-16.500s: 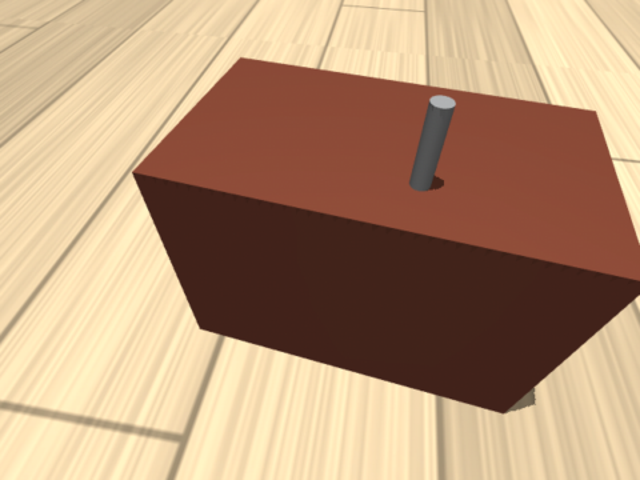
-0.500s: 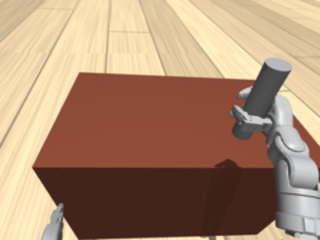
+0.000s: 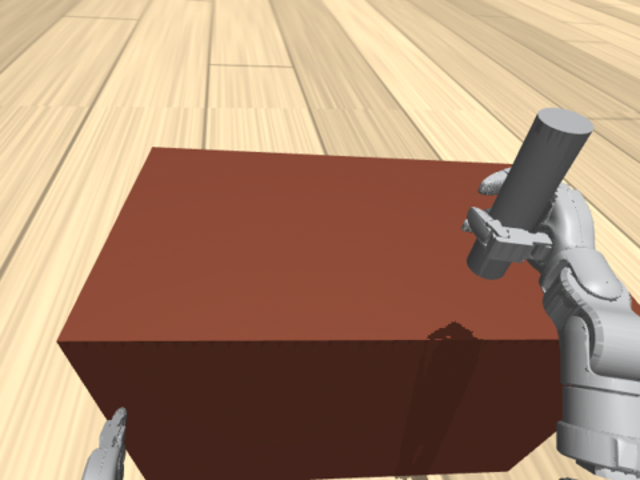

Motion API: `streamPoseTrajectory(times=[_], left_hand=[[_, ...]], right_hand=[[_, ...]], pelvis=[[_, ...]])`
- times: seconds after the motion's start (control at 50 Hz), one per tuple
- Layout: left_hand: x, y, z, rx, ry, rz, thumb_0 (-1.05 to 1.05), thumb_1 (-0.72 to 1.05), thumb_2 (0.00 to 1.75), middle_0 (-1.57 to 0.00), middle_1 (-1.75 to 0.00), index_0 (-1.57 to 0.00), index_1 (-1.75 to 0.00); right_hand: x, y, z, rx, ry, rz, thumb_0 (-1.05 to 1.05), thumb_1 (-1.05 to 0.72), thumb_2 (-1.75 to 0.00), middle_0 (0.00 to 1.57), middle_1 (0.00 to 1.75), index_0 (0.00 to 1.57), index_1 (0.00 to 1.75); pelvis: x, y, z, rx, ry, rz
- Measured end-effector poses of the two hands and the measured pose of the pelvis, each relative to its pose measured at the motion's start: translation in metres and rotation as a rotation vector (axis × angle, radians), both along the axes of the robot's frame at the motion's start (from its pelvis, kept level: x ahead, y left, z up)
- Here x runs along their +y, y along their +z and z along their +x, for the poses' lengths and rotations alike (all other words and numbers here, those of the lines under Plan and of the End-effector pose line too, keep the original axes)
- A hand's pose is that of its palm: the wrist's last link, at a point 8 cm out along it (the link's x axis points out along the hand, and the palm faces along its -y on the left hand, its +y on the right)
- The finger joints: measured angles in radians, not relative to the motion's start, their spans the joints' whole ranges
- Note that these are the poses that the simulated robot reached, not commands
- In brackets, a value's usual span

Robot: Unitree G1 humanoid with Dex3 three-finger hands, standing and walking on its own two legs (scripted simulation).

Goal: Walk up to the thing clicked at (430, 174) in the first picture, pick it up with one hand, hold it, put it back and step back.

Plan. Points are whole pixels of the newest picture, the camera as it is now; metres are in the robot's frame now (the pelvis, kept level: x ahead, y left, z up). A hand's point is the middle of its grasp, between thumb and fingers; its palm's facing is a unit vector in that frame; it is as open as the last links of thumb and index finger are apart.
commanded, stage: hold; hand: right
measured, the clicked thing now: (518, 204) +0.34 -0.18 +0.25
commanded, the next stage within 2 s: crouch in 1.92 s
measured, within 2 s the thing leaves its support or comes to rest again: neither
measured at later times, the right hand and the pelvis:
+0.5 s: hand (500, 228) +0.34 -0.18 +0.22, palm faces +0.10 +1.00 -0.02, open 6.1 cm; pelvis +0.00 +0.00 +0.00, yaw +0 degrees
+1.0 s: hand (498, 226) +0.34 -0.17 +0.22, palm faces +0.09 +1.00 -0.03, open 6.1 cm; pelvis -0.01 +0.00 +0.00, yaw +0 degrees
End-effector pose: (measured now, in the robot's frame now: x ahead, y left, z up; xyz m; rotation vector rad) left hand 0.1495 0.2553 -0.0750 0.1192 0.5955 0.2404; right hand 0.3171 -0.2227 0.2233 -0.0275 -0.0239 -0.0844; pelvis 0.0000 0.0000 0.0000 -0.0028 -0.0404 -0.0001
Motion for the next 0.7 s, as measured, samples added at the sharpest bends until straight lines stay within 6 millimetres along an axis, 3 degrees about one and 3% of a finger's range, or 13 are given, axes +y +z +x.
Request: streamPoseTrajectory(times=[0.22, 0.7], left_hand=[[0.006, 0.006, 0.003, -0.019, 0.009, 0.024, -0.01, -0.53, 0.05, -0.05, -0.06, -0.05, -0.06], [0.000, 0.007, 0.002, -0.023, 0.009, 0.018, -0.01, -0.53, 0.05, -0.05, -0.06, -0.05, -0.06]], right_hand=[[0.000, 0.001, 0.002, -0.015, -0.005, 0.006, -0.03, -0.03, -1.18, 0.95, 1.14, 0.98, 1.15], [-0.005, -0.007, -0.009, -0.011, -0.008, -0.001, -0.02, -0.04, -1.18, 0.94, 1.14, 0.97, 1.15]], pelvis=[[0.001, 0.000, 0.003, 0.002, 0.001, 0.000], [-0.003, 0.000, 0.001, -0.005, 0.002, 0.004]])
